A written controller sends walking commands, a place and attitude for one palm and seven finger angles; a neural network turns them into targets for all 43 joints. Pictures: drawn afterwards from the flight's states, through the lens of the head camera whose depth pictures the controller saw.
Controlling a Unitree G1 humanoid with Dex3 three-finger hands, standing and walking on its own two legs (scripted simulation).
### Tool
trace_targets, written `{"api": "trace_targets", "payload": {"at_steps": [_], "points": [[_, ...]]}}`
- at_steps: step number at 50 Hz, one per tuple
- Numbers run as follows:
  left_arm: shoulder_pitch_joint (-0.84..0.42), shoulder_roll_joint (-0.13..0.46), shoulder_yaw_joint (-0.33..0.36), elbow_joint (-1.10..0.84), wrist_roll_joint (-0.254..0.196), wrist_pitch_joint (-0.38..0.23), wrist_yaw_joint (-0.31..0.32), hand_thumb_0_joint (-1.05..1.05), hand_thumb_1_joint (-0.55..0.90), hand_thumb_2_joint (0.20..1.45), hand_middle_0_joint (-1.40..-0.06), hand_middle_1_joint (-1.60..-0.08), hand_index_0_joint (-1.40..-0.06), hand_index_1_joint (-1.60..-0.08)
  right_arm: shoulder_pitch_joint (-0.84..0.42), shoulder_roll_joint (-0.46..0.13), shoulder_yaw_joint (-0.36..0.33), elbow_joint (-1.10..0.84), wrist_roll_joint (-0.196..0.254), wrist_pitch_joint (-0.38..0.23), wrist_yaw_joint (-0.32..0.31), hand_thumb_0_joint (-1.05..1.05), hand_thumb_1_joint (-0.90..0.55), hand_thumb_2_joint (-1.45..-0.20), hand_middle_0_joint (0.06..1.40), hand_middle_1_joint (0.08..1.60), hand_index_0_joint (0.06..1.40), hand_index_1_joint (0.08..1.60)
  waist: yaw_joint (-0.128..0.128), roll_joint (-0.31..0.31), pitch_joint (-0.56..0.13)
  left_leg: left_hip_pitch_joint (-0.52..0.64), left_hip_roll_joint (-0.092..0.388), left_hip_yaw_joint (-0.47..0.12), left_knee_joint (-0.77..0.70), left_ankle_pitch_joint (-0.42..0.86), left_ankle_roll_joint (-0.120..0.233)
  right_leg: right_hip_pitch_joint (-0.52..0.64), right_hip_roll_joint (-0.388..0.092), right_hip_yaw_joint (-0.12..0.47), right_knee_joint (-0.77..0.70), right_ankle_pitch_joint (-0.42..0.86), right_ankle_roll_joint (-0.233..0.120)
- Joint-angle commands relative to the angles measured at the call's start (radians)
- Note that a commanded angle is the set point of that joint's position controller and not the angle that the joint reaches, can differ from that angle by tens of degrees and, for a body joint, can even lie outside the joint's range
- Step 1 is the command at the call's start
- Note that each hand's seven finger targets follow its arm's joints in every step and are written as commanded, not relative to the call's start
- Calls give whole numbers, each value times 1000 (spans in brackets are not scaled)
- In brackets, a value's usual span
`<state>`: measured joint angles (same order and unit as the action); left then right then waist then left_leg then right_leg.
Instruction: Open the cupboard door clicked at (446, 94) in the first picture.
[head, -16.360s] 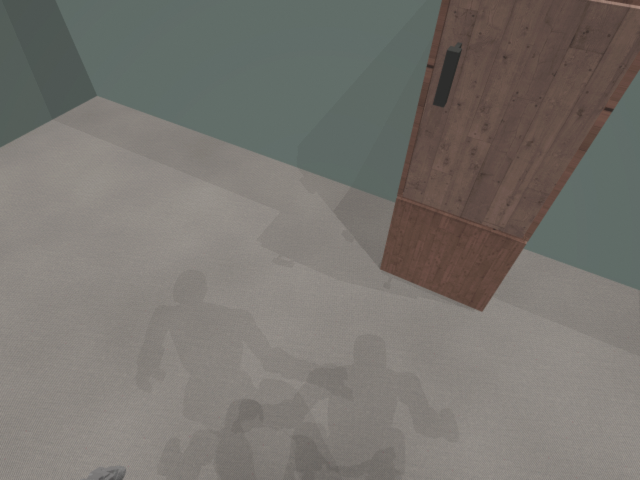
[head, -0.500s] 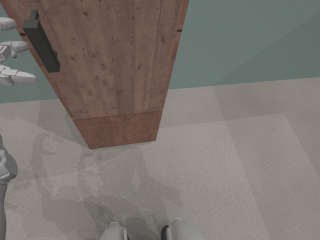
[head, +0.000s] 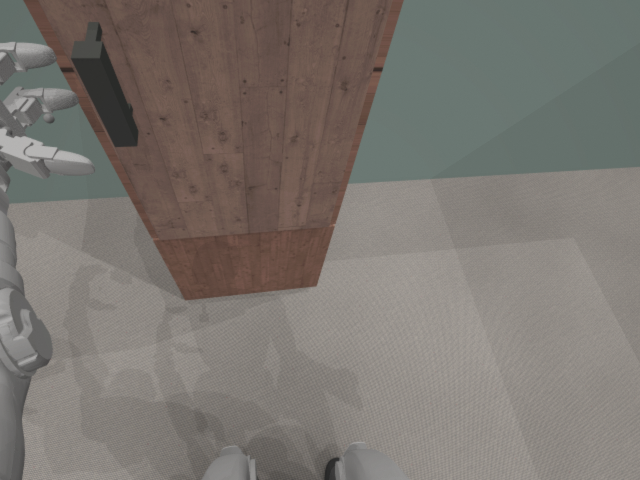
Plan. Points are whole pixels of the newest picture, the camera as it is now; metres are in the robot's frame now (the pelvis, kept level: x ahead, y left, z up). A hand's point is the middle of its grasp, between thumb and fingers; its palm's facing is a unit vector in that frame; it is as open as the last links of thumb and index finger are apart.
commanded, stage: move the hooked fingers beside the handle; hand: left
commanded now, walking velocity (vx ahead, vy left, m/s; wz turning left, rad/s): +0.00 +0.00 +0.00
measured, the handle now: (111, 87) +0.56 +0.22 +0.11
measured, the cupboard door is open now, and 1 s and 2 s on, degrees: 0 0 0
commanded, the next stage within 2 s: slide the fingers in behind the handle in 0.28 s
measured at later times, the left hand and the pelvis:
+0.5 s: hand (62, 115) +0.51 +0.26 +0.11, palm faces +0.06 -1.00 +0.01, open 14.0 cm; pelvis +0.00 +0.00 +0.00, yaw +0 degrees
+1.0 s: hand (94, 117) +0.51 +0.22 +0.11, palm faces +0.07 -1.00 +0.02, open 14.0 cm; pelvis +0.00 -0.01 +0.00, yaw +1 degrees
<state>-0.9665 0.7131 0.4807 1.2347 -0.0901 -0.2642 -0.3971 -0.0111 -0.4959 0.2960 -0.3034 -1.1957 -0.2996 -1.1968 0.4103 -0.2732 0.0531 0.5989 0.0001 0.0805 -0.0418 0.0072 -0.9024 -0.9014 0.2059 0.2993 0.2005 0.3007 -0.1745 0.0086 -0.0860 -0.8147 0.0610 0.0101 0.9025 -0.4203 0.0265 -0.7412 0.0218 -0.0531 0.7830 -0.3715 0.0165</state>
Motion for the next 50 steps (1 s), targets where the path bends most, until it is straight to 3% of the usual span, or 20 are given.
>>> {"api": "trace_targets", "payload": {"at_steps": [1,5,6,8,9,13,15,16,18,19,22,23,24,26,30,33,40,43,47,50], "points": [[-449,290,24,-220,-21,-81,8,0,-500,300,-300,-1200,-300,-1200,185,-202,-71,-32,-1,-8,-13,0,-900,-900,200,300,200,300,-3,215,-446,457,-12,-69,-75,515,-11,59,44,1,-44,327,-32],[-426,292,21,-169,-22,-69,0,0,-500,300,-300,-1200,-300,-1200,181,-205,-67,-39,4,-5,-15,0,-900,-900,200,300,200,300,-10,163,-413,402,-15,-61,-75,468,-3,69,43,4,-44,327,-29],[-426,320,37,-171,-20,-68,0,0,-500,300,-300,-1200,-300,-1200,182,-209,-67,-43,4,-4,-16,0,-900,-900,200,300,200,300,-7,144,-412,376,-17,-60,-77,443,0,86,43,7,-43,321,-28],[-429,330,42,-195,-17,-78,-1,0,-500,300,-300,-1200,-300,-1200,181,-207,-65,-50,4,-5,-17,0,-900,-900,200,300,200,300,6,190,-452,407,-18,-62,-76,471,-5,87,42,7,-35,328,-32],[-446,304,22,-207,-20,-80,-1,0,-500,300,-300,-1200,-300,-1200,178,-203,-65,-47,4,-6,-17,0,-900,-900,200,300,200,300,-7,201,-440,418,-16,-61,-72,484,-5,71,43,7,-38,335,-30],[-466,311,27,-211,-27,-86,-7,0,-500,300,-300,-1200,-300,-1200,185,-207,-67,-38,4,-4,-19,0,-900,-900,200,300,200,300,-11,189,-452,420,-14,-69,-72,466,-5,69,45,5,-39,318,-30],[-475,278,4,-202,-28,-80,-6,0,-500,300,-300,-1200,-300,-1200,186,-204,-68,-31,3,-7,-18,0,-900,-900,200,300,200,300,-19,209,-436,422,-16,-66,-73,443,-4,50,44,4,-46,297,-30],[-467,305,24,-198,-25,-78,-3,0,-500,300,-300,-1200,-300,-1200,190,-207,-68,-29,3,-6,-19,0,-900,-900,200,300,200,300,-13,194,-432,408,-15,-69,-75,439,-4,60,44,5,-46,296,-31],[-482,306,25,-232,-24,-84,1,0,-500,300,-300,-1200,-300,-1200,195,-207,-70,-28,1,-7,-20,0,-900,-900,200,300,200,300,-10,225,-474,445,-15,-72,-71,484,-7,59,43,6,-40,319,-32],[-468,271,2,-218,-23,-80,3,0,-500,300,-300,-1200,-300,-1200,195,-202,-69,-25,0,-7,-17,0,-900,-900,200,300,200,300,-12,232,-467,453,-14,-74,-71,483,-9,45,45,1,-41,309,-32],[-472,237,-12,-204,-32,-72,11,0,-500,300,-300,-1200,-300,-1200,200,-203,-70,-20,-1,-9,-16,0,-900,-900,200,300,200,300,-22,195,-428,428,-15,-73,-76,450,-2,40,46,0,-49,292,-33],[-484,281,19,-216,-28,-74,18,0,-500,300,-300,-1200,-300,-1200,202,-206,-70,-19,-4,-10,-16,0,-900,-900,200,300,200,300,-14,198,-453,424,-14,-72,-75,452,-3,61,44,3,-47,303,-31],[-460,278,20,-211,-26,-72,22,0,-500,300,-300,-1200,-300,-1200,204,-204,-72,-23,-2,-10,-14,0,-900,-900,200,300,200,300,-10,186,-462,422,-16,-69,-76,457,-2,74,45,3,-46,313,-30],[-456,264,8,-240,-21,-77,30,0,-500,300,-300,-1200,-300,-1200,200,-200,-73,-26,-2,-12,-10,0,-900,-900,200,300,200,300,-5,206,-466,423,-18,-61,-75,465,-2,82,44,6,-47,325,-30],[-480,187,-44,-246,-21,-83,45,0,-500,300,-300,-1200,-300,-1200,197,-196,-77,-15,-3,-14,-5,0,-900,-900,200,300,200,300,-28,196,-431,436,-16,-66,-80,432,-2,48,47,2,-57,292,-30],[-497,183,-46,-237,-22,-84,50,0,-500,300,-300,-1200,-300,-1200,197,-197,-75,-8,-3,-19,-7,0,-900,-900,200,300,200,300,-29,210,-434,439,-17,-69,-82,427,-2,46,45,4,-55,290,-32],[-501,136,-71,-227,-29,-90,59,0,-500,300,-300,-1200,-300,-1200,191,-192,-76,4,-3,-30,-3,0,-900,-900,200,300,200,300,-37,171,-416,419,-22,-67,-81,401,2,56,44,6,-61,289,-31],[-488,149,-45,-239,-32,-97,72,0,-500,300,-300,-1200,-300,-1200,189,-189,-77,-1,-4,-33,-1,0,-900,-900,200,300,200,300,-20,183,-447,434,-23,-68,-78,425,0,65,43,6,-51,301,-34],[-494,158,-34,-221,-20,-89,105,0,-500,300,-300,-1200,-300,-1200,188,-187,-72,-9,-6,-35,2,0,-900,-900,200,300,200,300,-18,156,-416,384,-27,-62,-81,404,4,83,40,6,-45,304,-32],[-500,134,-55,-265,1,-104,125,0,-500,300,-300,-1200,-300,-1200,186,-182,-79,-15,-8,-38,11,0,-900,-900,200,300,200,300,-13,191,-466,424,-27,-62,-73,435,-1,78,40,8,-39,318,-30]]}}
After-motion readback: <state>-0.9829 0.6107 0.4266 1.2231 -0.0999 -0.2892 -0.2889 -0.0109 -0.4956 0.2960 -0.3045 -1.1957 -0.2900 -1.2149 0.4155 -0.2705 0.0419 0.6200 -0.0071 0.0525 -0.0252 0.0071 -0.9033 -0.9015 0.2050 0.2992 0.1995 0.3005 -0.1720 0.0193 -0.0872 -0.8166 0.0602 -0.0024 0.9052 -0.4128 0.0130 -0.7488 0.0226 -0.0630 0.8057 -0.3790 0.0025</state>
